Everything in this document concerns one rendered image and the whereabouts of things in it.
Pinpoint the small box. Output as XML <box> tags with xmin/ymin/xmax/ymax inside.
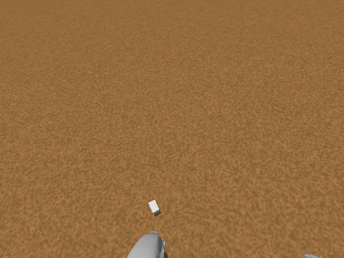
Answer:
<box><xmin>149</xmin><ymin>200</ymin><xmax>160</xmax><ymax>214</ymax></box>

